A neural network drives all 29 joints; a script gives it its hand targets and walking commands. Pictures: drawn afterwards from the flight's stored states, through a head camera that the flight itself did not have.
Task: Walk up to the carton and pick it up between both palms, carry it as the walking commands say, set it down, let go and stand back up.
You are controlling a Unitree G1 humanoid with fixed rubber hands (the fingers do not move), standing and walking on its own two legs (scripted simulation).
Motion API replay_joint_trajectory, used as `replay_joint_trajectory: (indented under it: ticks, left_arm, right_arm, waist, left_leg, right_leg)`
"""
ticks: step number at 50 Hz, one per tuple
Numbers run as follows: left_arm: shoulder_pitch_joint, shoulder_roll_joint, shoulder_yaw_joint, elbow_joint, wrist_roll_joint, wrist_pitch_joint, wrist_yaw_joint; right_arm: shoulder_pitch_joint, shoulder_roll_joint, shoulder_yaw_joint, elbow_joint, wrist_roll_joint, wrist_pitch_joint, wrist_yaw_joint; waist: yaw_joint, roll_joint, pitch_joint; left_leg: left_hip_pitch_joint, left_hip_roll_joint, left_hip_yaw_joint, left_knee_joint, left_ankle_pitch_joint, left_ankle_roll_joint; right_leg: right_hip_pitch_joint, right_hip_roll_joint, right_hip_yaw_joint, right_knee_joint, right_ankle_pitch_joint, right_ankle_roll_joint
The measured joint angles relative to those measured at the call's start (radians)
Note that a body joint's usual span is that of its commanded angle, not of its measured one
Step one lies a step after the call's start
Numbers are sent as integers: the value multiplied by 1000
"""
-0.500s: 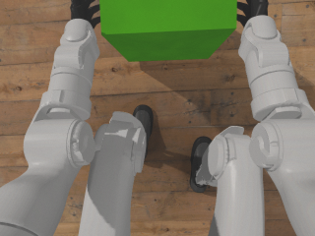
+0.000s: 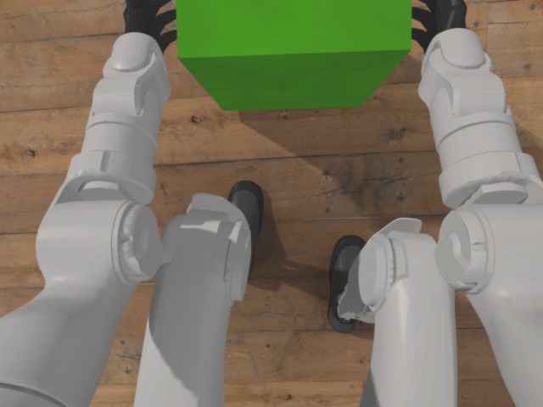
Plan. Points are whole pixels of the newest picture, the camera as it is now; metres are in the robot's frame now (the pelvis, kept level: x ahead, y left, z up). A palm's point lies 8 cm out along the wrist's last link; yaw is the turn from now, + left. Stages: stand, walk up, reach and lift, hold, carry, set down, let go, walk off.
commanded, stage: set down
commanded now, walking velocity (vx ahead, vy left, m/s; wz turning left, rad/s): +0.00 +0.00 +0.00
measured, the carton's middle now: (290, 36) +0.55 +0.07 -0.27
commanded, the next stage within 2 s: none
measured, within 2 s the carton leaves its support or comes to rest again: rests again in 1.22 s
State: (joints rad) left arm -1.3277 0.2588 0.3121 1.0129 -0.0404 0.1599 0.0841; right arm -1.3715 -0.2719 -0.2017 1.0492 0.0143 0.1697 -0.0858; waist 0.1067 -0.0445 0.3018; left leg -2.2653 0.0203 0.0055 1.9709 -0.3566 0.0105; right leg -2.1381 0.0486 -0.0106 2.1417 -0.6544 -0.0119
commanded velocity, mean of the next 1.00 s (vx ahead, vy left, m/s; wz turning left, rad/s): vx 0.00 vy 0.00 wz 0.00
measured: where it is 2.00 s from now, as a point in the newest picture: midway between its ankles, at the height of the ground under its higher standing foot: (292, 273)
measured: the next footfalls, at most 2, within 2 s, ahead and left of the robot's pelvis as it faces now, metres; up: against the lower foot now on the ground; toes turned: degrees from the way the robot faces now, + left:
none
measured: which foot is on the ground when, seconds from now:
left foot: down 0.00-1.00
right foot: down 0.00-1.00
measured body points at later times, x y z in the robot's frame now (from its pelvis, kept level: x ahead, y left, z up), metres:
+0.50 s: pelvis +0.00 +0.00 +0.00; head +0.36 +0.03 +0.26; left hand +0.51 +0.24 -0.18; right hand +0.56 -0.10 -0.18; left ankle +0.17 +0.12 -0.37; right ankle +0.09 -0.11 -0.37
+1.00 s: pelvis +0.00 +0.00 -0.01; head +0.36 +0.03 +0.26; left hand +0.51 +0.24 -0.18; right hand +0.56 -0.10 -0.18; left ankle +0.17 +0.12 -0.37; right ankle +0.09 -0.11 -0.37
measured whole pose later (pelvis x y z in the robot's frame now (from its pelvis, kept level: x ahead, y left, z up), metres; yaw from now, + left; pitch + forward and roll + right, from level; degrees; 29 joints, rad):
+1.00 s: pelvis +0.00 +0.00 -0.01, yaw +0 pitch +37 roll +0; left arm -1.36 0.27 0.35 1.11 -0.04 0.04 0.05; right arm -1.42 -0.30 -0.20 1.12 0.01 0.11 -0.02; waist 0.11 -0.04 0.31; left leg -2.29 0.02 0.00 1.99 -0.36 0.01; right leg -2.16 0.05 -0.01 2.17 -0.65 -0.01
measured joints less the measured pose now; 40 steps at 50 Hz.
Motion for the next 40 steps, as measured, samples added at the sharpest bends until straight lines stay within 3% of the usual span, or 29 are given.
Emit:
replay_joint_trajectory:
  ticks: [40]
  left_arm:
    - [-22, 14, 36, 47, 0, -55, -47]
  right_arm:
    - [-30, -26, 0, 33, 0, -22, 66]
  waist:
    - [1, 0, 1]
  left_leg:
    - [-20, 0, -1, 18, 0, -3]
  right_leg:
    - [-23, 3, 0, 21, 0, 0]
